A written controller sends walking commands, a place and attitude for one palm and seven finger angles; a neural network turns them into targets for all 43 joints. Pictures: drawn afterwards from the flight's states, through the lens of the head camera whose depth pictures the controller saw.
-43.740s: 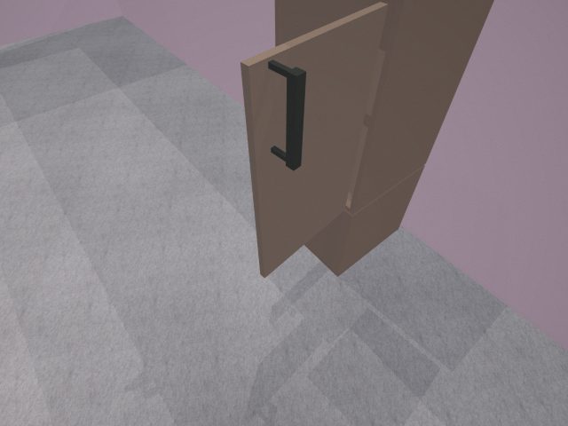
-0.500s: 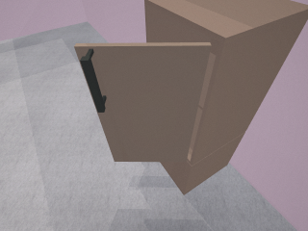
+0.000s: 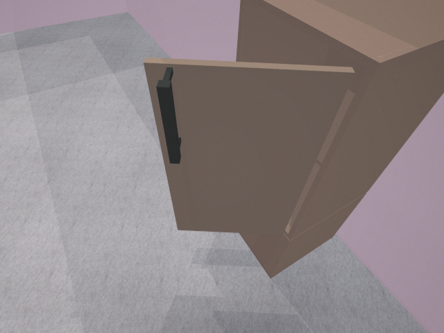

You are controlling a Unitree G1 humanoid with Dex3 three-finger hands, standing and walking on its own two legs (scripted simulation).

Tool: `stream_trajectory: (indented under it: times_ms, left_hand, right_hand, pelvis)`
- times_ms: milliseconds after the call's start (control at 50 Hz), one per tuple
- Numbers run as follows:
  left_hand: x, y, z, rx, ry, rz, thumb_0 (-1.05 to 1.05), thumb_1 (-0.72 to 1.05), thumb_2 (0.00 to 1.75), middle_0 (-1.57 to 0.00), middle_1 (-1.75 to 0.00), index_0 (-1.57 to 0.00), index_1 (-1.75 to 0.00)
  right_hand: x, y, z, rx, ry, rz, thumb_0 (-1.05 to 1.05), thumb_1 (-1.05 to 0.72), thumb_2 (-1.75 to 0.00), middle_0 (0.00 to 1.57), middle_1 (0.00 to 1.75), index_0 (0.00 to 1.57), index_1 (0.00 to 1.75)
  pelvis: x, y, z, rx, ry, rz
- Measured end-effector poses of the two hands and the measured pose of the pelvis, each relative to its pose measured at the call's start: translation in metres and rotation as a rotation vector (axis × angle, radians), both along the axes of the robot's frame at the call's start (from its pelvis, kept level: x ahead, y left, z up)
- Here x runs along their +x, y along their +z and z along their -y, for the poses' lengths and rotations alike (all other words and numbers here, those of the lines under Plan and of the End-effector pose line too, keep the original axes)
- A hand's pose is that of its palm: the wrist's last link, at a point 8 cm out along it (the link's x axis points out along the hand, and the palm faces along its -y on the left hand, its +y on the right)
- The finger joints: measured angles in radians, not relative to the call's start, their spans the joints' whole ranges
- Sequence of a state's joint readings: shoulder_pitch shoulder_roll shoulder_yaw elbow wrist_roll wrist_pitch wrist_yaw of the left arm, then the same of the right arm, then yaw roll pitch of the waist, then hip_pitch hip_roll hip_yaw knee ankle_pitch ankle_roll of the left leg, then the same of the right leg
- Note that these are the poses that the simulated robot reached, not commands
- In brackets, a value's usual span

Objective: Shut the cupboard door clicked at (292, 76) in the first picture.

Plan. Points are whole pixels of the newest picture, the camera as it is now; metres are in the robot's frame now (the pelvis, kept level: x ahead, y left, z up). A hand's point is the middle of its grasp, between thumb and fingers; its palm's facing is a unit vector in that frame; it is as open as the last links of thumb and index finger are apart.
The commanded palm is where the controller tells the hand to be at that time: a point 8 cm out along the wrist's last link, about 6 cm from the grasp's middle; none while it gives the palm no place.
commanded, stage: come to a stop and stand still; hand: left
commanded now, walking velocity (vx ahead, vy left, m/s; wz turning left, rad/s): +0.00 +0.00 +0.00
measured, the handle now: (172, 119) +0.44 +0.13 +0.15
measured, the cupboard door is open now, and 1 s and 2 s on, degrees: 57 57 57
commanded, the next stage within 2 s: look again from close up in 0.42 s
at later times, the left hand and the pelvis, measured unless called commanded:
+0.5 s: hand out of the picture +0.01 +0.19 -0.18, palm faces +0.03 -0.98 -0.19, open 7.4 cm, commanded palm none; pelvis +0.00 +0.01 +0.00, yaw +0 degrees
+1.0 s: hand out of the picture -0.01 +0.16 -0.18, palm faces +0.03 -0.99 -0.17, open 7.4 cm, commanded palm none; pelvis -0.01 +0.00 +0.00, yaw +0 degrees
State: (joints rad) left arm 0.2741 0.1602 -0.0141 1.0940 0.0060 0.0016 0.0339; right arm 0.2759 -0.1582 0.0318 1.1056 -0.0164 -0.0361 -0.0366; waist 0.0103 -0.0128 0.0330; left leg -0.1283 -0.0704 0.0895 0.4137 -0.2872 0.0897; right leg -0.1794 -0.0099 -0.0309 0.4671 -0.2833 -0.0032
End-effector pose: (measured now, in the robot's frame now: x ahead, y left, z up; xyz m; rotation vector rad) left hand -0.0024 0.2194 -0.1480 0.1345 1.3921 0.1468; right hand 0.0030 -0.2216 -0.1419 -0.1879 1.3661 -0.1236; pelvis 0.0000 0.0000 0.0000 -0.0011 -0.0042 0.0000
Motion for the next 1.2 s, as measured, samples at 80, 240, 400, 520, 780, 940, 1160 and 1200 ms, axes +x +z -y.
stream_trajectory:
  times_ms: [80,240,400,520,780,940,1160,1200]
  left_hand:
    - [-0.004,-0.001,-0.003,-0.006,0.007,-0.019,0.01,0.91,0.9,-0.2,-0.3,-0.19,-0.3]
    - [-0.003,-0.003,-0.009,-0.01,0.009,-0.032,0.01,0.91,0.9,-0.2,-0.3,-0.19,-0.3]
    - [0.006,-0.002,-0.014,0.002,0.008,-0.014,0.01,0.91,0.9,-0.2,-0.3,-0.19,-0.3]
    - [0.011,0.0,-0.015,0.01,0.002,0.005,0.0,0.91,0.9,-0.2,-0.3,-0.19,-0.3]
    - [0.004,0.001,-0.006,0.003,0.0,0.008,0.01,0.91,0.9,-0.2,-0.3,-0.19,-0.3]
    - [-0.01,0.001,0.004,-0.009,0.004,-0.016,0.01,0.91,0.9,-0.2,-0.3,-0.19,-0.3]
    - [0.003,0.018,0.0,0.041,0.084,0.125,0.02,0.93,0.9,-0.21,-0.3,-0.2,-0.3]
    - [0.045,0.058,-0.01,0.105,0.088,0.428,0.03,0.94,0.9,-0.21,-0.31,-0.2,-0.31]
  right_hand:
    - [0.008,0.0,-0.003,-0.01,0.005,0.006,0.0,-0.91,-0.89,0.2,0.3,0.2,0.3]
    - [0.017,0.001,-0.008,-0.02,0.009,0.014,0.0,-0.91,-0.89,0.2,0.3,0.2,0.3]
    - [0.014,0.0,-0.011,-0.017,0.004,0.007,0.0,-0.91,-0.89,0.2,0.3,0.2,0.3]
    - [0.008,-0.001,-0.011,-0.01,-0.003,-0.002,0.0,-0.91,-0.89,0.2,0.3,0.21,0.3]
    - [-0.005,0.001,-0.006,0.0,-0.011,-0.02,0.0,-0.91,-0.89,0.2,0.3,0.2,0.3]
    - [-0.01,0.001,-0.002,0.004,-0.01,-0.025,0.0,-0.91,-0.89,0.2,0.3,0.2,0.3]
    - [-0.005,0.006,0.009,-0.02,-0.009,0.085,0.01,-0.92,-0.89,0.2,0.3,0.21,0.3]
    - [0.01,0.014,0.018,-0.036,-0.004,0.252,0.01,-0.92,-0.89,0.2,0.3,0.21,0.3]
  pelvis:
    - [0.002,0.0,-0.005,-0.001,0.0,0.003]
    - [0.005,0.0,-0.012,0.0,-0.001,0.004]
    - [0.005,0.0,-0.014,0.002,0.0,0.007]
    - [0.004,0.0,-0.013,0.002,0.0,0.01]
    - [-0.002,0.002,-0.005,0.003,0.002,0.013]
    - [-0.005,0.003,0.0,0.005,0.001,0.014]
    - [-0.012,0.0,0.009,0.005,0.02,0.007]
    - [-0.013,-0.002,0.012,0.02,0.03,0.001]
